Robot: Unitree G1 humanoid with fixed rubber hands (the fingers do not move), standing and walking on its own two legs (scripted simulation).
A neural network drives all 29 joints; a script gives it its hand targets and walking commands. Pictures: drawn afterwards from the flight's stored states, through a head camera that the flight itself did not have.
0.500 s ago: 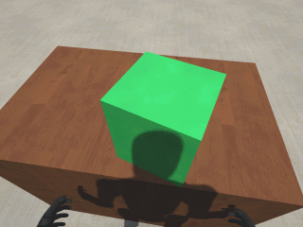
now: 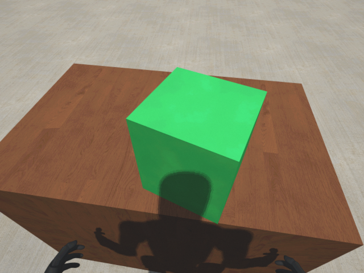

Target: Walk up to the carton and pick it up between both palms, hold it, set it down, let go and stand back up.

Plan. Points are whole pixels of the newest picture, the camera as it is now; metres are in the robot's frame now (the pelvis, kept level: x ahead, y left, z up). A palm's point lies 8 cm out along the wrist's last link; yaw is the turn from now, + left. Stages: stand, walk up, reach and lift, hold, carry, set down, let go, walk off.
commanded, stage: stand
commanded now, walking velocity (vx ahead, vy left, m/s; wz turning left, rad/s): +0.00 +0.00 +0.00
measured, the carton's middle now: (197, 145) +0.39 -0.02 +0.08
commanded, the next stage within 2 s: walk up in 1.12 s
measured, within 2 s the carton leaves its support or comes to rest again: neither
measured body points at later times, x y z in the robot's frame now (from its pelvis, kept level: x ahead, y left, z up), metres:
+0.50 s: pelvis -0.02 +0.00 +0.00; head -0.02 -0.01 +0.45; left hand +0.11 +0.29 -0.09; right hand +0.10 -0.26 -0.11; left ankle +0.00 +0.12 -0.72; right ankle -0.02 -0.12 -0.72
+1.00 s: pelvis -0.02 -0.02 +0.00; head -0.02 -0.03 +0.45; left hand +0.10 +0.28 -0.10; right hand +0.08 -0.28 -0.13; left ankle +0.00 +0.12 -0.72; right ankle -0.02 -0.12 -0.72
